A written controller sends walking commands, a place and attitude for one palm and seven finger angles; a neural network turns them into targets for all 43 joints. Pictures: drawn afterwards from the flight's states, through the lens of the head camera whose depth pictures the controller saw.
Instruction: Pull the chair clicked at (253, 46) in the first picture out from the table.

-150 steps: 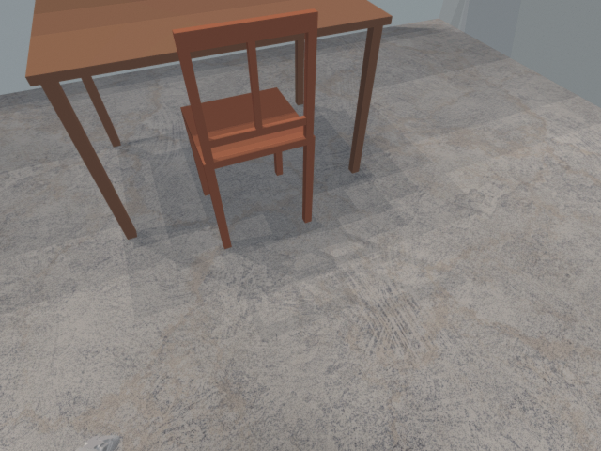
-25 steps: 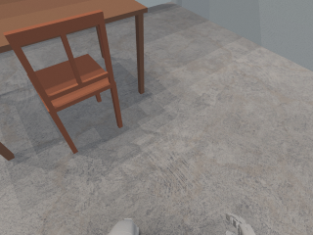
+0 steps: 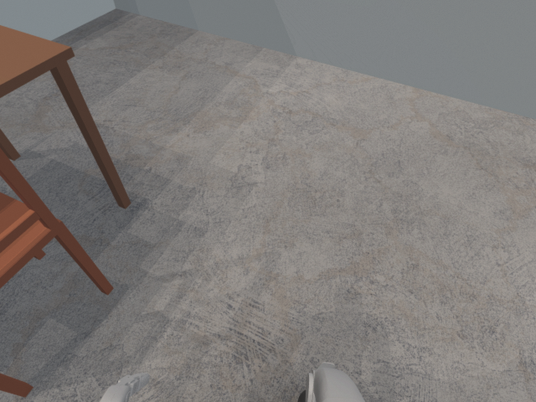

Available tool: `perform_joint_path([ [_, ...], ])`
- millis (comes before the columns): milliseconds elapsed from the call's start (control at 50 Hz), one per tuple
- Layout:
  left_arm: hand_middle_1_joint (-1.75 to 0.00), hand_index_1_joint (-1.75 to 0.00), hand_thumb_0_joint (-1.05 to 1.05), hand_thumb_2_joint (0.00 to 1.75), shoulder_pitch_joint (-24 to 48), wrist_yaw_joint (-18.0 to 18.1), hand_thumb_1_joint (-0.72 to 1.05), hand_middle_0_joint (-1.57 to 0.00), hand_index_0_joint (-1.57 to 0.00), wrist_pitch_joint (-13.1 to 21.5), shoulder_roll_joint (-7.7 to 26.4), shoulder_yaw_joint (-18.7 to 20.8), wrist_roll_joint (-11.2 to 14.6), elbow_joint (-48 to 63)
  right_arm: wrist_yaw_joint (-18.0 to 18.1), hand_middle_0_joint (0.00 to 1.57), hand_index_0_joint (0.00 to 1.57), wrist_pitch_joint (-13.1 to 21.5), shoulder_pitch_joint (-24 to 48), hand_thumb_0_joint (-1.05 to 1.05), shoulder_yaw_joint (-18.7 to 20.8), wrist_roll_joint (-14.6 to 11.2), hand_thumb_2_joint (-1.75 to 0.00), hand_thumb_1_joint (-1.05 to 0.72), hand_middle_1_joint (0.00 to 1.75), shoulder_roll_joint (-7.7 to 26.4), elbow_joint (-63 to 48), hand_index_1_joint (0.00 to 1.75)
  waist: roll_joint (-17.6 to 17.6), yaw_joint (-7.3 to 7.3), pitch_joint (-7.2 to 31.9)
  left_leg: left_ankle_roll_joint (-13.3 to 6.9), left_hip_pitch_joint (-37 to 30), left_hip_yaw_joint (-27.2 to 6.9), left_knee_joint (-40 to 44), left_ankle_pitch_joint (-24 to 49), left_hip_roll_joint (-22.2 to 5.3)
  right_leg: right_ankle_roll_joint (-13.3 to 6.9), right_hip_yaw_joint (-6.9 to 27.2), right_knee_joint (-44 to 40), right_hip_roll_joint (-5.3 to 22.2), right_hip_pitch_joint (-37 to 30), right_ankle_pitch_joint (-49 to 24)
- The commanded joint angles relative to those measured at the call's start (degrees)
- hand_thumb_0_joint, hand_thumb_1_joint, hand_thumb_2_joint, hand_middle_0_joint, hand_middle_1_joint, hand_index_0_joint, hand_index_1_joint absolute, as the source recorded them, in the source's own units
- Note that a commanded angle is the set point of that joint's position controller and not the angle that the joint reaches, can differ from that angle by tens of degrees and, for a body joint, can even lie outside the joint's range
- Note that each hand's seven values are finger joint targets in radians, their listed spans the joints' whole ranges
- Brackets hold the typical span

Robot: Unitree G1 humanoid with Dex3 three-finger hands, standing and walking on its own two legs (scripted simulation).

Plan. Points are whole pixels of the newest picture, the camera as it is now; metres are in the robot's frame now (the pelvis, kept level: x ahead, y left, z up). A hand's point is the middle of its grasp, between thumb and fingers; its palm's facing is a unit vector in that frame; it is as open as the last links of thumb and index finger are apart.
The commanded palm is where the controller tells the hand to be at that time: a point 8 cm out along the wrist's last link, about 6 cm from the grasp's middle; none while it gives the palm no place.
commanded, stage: walk to a spot facing it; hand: left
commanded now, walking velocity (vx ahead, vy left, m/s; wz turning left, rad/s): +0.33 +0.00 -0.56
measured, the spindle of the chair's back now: out of the picture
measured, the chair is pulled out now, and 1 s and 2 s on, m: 0.00 0.00 0.00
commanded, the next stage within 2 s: turn to face it in 0.66 s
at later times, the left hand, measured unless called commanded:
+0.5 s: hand (181, 330) +0.27 +0.16 -0.17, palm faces -0.12 -0.97 -0.23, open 7.3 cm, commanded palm none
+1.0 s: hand (216, 250) +0.45 +0.12 -0.17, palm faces -0.33 -0.93 -0.17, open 7.4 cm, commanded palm none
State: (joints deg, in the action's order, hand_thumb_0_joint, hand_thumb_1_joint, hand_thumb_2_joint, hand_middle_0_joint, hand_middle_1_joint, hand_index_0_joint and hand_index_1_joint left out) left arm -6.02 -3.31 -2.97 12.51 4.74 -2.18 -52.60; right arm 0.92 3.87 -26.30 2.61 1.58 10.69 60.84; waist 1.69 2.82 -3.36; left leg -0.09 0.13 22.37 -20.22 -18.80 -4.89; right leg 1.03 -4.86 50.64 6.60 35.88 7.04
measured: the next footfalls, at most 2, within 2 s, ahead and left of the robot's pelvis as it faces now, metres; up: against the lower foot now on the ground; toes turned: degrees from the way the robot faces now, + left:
right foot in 0.16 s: +0.20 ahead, -0.14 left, +0.00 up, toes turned -13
left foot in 0.58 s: +0.38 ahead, +0.07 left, +0.00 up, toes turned -6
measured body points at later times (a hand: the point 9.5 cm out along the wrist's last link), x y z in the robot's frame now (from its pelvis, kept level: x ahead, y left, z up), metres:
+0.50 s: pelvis +0.20 -0.03 +0.00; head +0.21 -0.03 +0.44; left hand +0.28 +0.22 -0.15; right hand +0.27 -0.28 -0.14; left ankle +0.32 +0.09 -0.71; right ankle +0.16 -0.13 -0.74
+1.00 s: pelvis +0.31 -0.02 +0.00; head +0.33 -0.01 +0.45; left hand +0.47 +0.17 -0.16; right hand +0.20 -0.23 -0.15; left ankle +0.34 +0.07 -0.74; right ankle +0.28 -0.16 -0.73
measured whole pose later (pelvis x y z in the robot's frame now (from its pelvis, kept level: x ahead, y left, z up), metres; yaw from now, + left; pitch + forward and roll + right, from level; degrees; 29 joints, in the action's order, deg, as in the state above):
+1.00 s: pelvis +0.31 -0.02 +0.00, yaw -20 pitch -1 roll -1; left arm -9.4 0.8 -1.2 10.2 2.7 -1.1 -57.7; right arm 1.2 0.6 -19.7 2.4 1.4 8.6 62.4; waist 1.8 2.5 -2.1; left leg -1.6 11.5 13.2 -27.5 -14.8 -4.6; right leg 2.9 -5.0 36.0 4.9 17.9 15.5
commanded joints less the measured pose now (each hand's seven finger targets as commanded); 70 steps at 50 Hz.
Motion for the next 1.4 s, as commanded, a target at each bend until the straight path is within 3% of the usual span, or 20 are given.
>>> perform_joint_path([
  [0,-0.3,-0.3,0.0,0.9,9.3,-0.2,0.9,-0.2,-0.2,2.5,-0.2,-0.9,0.4,6.8,0.3,0.2,0.2,0.8,-4.1,0.0,0.9,0.4,-0.9,-0.9,0.3,7.7,-2.1,0.3,-8.8,1.29,-3.9,-6.1,-4.4,-6.8,5.3,27.5,-17.4,-2.3,-2.1,-8.4,-2.0,3.6,4.4],
  [60,-0.3,-0.3,0.0,0.9,3.9,0.2,0.9,-0.2,-0.2,3.5,1.4,-0.5,0.4,5.1,0.2,0.2,0.2,0.5,-3.6,0.0,1.6,0.3,-0.9,-0.9,0.3,9.6,-2.7,0.3,-10.0,-1.38,1.0,-4.7,-6.5,-3.0,-6.3,49.2,-17.2,-5.4,-5.8,-13.6,-6.6,-7.4,10.4],
  [100,-0.3,-0.3,0.0,0.9,-11.9,0.9,0.9,-0.2,-0.2,4.9,6.2,1.2,0.2,0.3,-0.5,0.2,0.2,0.2,-1.2,0.0,1.6,-0.6,-0.9,-0.9,0.3,10.3,-4.4,0.3,-6.1,-9.21,11.4,-0.8,7.0,-0.8,-29.6,47.1,-14.8,-7.8,-5.2,-20.2,-7.7,-36.1,2.5],
  [140,-0.3,-0.3,0.0,0.9,-22.0,2.4,0.9,-0.2,-0.2,5.2,17.8,3.3,2.1,-2.4,-0.3,0.2,0.2,0.2,3.0,0.0,0.6,-1.7,-0.9,-0.9,0.3,4.8,-8.6,0.3,6.5,-10.98,20.6,3.7,40.0,-10.7,-62.3,-17.5,-1.8,-18.9,35.6,-26.8,19.0,-58.4,-19.8],
  [180,-0.3,-0.3,0.0,0.9,-14.6,3.0,0.9,-0.2,-0.2,5.0,13.5,2.5,2.2,-0.2,0.0,0.2,0.2,0.1,7.1,0.0,1.5,-1.1,-0.9,-0.9,0.3,5.8,-9.2,0.3,1.3,-7.76,11.8,3.0,40.3,-19.8,-62.8,-6.4,-5.5,-16.6,29.0,-30.7,15.7,-43.0,-12.1],
  [280,-0.3,-0.3,0.0,0.9,-6.2,3.7,0.9,-0.2,-0.2,6.8,6.8,0.4,0.9,0.0,-0.5,0.2,0.2,-2.6,2.5,0.0,1.1,0.2,-0.9,-0.9,0.3,2.8,-5.4,0.3,3.8,0.29,4.6,4.0,29.8,-19.1,-46.4,1.3,-6.0,-11.5,11.9,-35.1,5.9,-20.7,-10.1],
  [460,-0.3,-0.3,0.0,0.9,-11.7,3.4,0.9,-0.2,-0.2,6.5,7.7,0.7,0.9,-1.6,-1.9,0.2,0.2,-1.3,18.2,0.0,0.8,-0.3,-0.9,-0.9,0.3,3.2,-11.1,0.3,6.5,-4.24,1.5,3.0,25.3,-17.4,-20.9,4.7,-1.2,-11.3,15.9,-34.5,5.6,-23.5,-3.2],
  [520,-0.3,-0.3,0.0,0.9,-10.5,3.4,0.9,-0.2,-0.2,5.7,8.0,1.0,1.2,-1.1,-1.1,0.2,0.2,-0.5,13.9,0.0,1.2,-0.3,-0.9,-0.9,0.3,5.3,-9.9,0.3,3.6,-1.45,2.1,2.6,10.2,-16.1,-8.9,7.8,0.9,-8.7,15.3,-27.6,2.6,-18.5,-2.2],
  [540,-0.3,-0.3,0.0,0.9,-10.5,3.2,0.9,-0.2,-0.2,5.5,6.1,0.7,1.4,-0.5,-0.3,0.2,0.2,0.0,7.9,0.0,2.0,0.0,-0.9,-0.9,0.3,8.7,-8.1,0.3,-2.5,1.18,5.2,1.2,-1.3,-20.8,-4.4,7.2,-3.2,-6.6,13.1,-16.8,-1.0,-12.4,-1.0],
  [560,-0.3,-0.3,0.0,0.9,-12.8,2.6,0.9,-0.2,-0.2,5.3,2.7,0.2,2.0,0.2,0.0,0.2,0.2,0.1,2.0,0.0,3.4,0.9,-0.9,-0.9,0.3,15.7,-7.3,0.3,-18.5,2.57,9.9,-4.5,-11.1,-39.0,0.1,9.0,-19.8,-2.8,4.3,1.0,-8.9,-0.9,19.1],
  [580,-0.3,-0.3,0.0,0.9,-12.0,2.7,0.9,-0.2,-0.2,5.2,4.0,0.1,1.3,0.9,0.0,0.2,0.2,-0.9,1.3,0.0,3.0,0.2,-0.9,-0.9,0.3,16.3,-8.0,0.3,-19.8,2.62,9.8,-7.9,-6.0,-43.4,4.2,5.0,-25.9,-2.1,4.5,13.1,-7.3,0.4,29.1],
  [620,-0.3,-0.3,0.0,0.9,-8.9,2.1,0.9,-0.2,-0.2,4.5,4.7,1.0,0.8,0.3,0.4,0.2,0.2,-0.5,7.9,0.0,1.4,0.0,-0.9,-0.9,0.3,10.7,-9.5,0.3,-10.2,0.33,1.7,-7.4,6.2,-36.6,7.1,4.6,-22.5,-1.3,5.8,21.5,-3.4,1.6,21.1],
  [740,-0.3,-0.3,0.0,0.9,-13.6,1.9,0.9,-0.2,-0.2,1.2,1.0,1.0,0.8,-1.7,1.0,0.2,0.2,-0.2,11.4,0.0,0.6,-0.6,-0.9,-0.9,0.3,6.3,-8.5,0.3,-9.1,-3.74,3.5,-5.8,10.2,-15.3,4.2,27.9,-15.8,1.8,3.3,18.7,-1.3,-4.2,10.6],
  [980,-0.3,-0.3,0.0,0.9,-9.1,4.9,0.9,-0.2,-0.2,3.1,1.1,-1.5,1.3,-4.4,0.4,0.2,0.2,-2.8,6.0,0.0,1.2,-0.7,-0.9,-0.9,0.3,5.6,-0.9,0.3,-10.3,-3.48,4.6,-4.2,11.1,-22.2,-4.2,27.1,-9.5,1.4,-1.2,-27.2,-2.1,-25.7,1.4],
  [1040,-0.3,-0.3,0.0,0.9,-13.5,5.8,0.9,-0.2,-0.2,4.1,8.7,0.3,1.1,-5.0,-0.5,0.2,0.2,-4.0,7.3,0.0,0.5,-1.1,-0.9,-0.9,0.3,0.5,-3.7,0.3,11.9,-5.31,6.9,2.3,27.3,-14.5,-21.1,-9.6,1.3,-7.8,11.8,-29.8,18.3,-36.3,-23.1],
  [1080,-0.3,-0.3,0.0,0.9,-10.6,6.1,0.9,-0.2,-0.2,3.7,7.6,0.3,0.8,-3.7,-0.4,0.2,0.2,-5.5,9.9,0.0,1.5,-0.9,-0.9,-0.9,0.3,2.3,-4.7,0.3,13.5,-5.22,3.9,2.3,30.0,-18.7,-37.1,-14.4,0.8,-11.0,10.1,-31.9,18.9,-31.0,-22.5],
  [1300,-0.3,-0.3,0.0,0.9,-3.9,5.6,0.9,-0.2,-0.2,2.2,8.8,1.6,0.6,2.1,-2.2,0.2,0.2,-5.9,9.6,0.0,2.8,-0.5,-0.9,-0.9,0.3,3.2,-9.0,0.3,8.8,-1.64,3.3,3.0,17.8,-12.9,-18.0,1.1,1.3,-3.8,-5.6,-21.9,14.6,-21.0,-3.2],
  [1320,-0.3,-0.3,0.0,0.9,-3.8,5.3,0.9,-0.2,-0.2,1.7,8.1,1.5,1.0,2.7,-2.2,0.2,0.2,-5.5,7.2,0.0,3.3,-0.4,-0.9,-0.9,0.3,5.4,-8.7,0.3,2.7,-0.06,4.6,2.4,11.6,-14.5,-10.8,7.0,0.8,-1.7,-6.7,-15.6,13.0,-17.2,1.6],
  [1360,-0.3,-0.3,0.0,0.9,-0.4,4.6,0.9,-0.2,-0.2,1.1,2.6,0.5,1.4,7.7,-1.6,0.2,0.2,-4.7,1.5,0.0,5.7,0.2,-0.9,-0.9,0.3,16.5,-9.4,0.3,-22.5,3.71,5.1,-10.1,7.3,-47.4,2.8,25.0,-20.9,4.7,-5.4,10.7,0.4,0.3,33.4],
  [1380,-0.3,-0.3,0.0,0.9,2.1,4.9,0.9,-0.2,-0.2,0.6,3.7,0.4,0.9,8.1,-1.0,0.2,0.2,-4.4,1.0,0.0,5.8,0.1,-0.9,-0.9,0.3,17.0,-8.3,0.3,-17.9,3.9,6.6,-11.4,9.3,-48.8,3.7,17.3,-20.9,3.4,1.8,17.9,0.9,0.8,30.5],
])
